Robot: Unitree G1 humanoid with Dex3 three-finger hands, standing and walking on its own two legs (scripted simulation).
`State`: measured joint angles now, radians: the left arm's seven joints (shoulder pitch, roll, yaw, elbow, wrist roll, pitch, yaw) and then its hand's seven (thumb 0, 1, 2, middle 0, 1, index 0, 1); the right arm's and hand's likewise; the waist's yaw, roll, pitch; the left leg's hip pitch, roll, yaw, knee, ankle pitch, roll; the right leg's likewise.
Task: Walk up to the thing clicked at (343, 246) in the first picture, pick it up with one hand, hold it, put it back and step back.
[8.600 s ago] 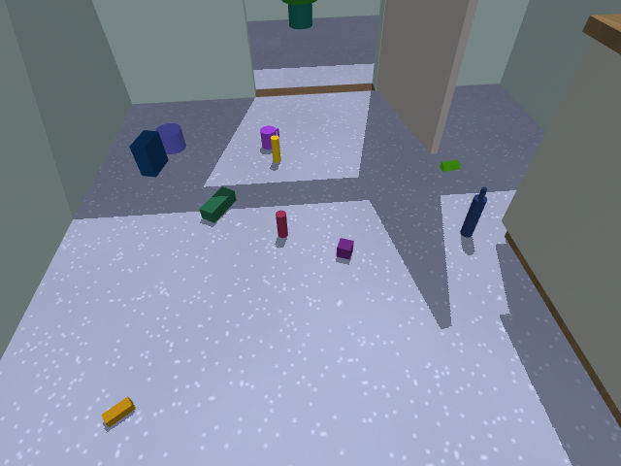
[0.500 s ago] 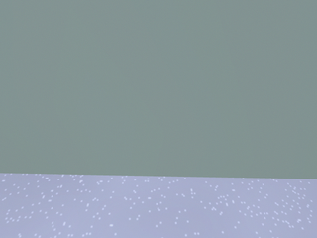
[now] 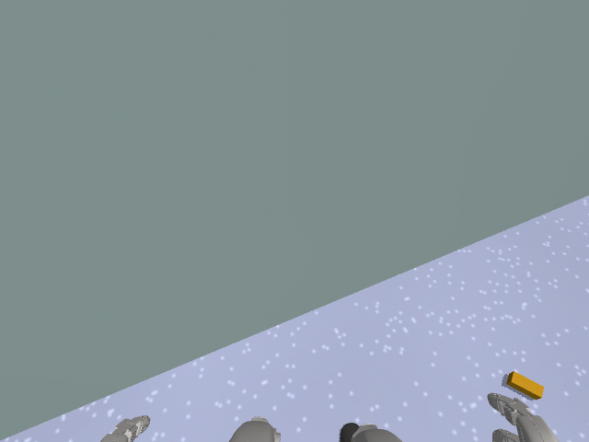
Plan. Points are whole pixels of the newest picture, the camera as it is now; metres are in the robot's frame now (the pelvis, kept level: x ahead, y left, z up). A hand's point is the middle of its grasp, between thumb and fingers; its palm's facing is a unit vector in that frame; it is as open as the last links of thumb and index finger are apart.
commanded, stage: walk up
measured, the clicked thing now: out of the picture -0.11 -1.51 -0.72
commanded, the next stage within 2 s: none
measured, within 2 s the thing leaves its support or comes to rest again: neither
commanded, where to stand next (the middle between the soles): +0.03 -0.06 m, yaw -106 degrees
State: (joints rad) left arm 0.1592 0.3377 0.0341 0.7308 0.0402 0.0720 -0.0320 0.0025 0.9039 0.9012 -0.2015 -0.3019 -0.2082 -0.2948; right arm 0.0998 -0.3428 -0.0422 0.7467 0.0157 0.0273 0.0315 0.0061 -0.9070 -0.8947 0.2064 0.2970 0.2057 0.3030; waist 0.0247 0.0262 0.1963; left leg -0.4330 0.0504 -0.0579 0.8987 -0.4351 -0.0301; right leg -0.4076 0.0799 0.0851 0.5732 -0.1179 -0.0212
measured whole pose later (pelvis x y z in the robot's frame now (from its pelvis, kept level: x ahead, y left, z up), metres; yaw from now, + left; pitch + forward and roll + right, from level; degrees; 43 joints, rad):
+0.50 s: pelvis -0.04 +0.03 -0.01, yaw -31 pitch +0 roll -1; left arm 0.24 0.44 0.11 0.71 0.05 0.06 -0.11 0.00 0.91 0.90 -0.20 -0.30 -0.20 -0.29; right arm 0.22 -0.51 -0.12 0.79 -0.03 0.02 0.01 0.00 -0.90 -0.89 0.21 0.30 0.21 0.30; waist -0.01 0.05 0.10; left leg -0.46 0.25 0.18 0.89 -0.49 -0.04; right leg -0.35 -0.04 0.01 0.75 -0.40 0.02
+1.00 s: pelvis +0.01 +0.02 +0.02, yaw -59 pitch +0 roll -1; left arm 0.25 0.46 0.06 0.75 0.01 0.03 -0.03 0.00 0.90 0.90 -0.20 -0.30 -0.21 -0.29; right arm 0.26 -0.40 -0.06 0.76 -0.04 0.00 0.06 0.01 -0.90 -0.89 0.21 0.30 0.21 0.30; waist -0.06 0.00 0.12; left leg -0.28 0.08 0.21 0.51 -0.23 0.06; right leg -0.46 0.00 0.00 0.93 -0.41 0.02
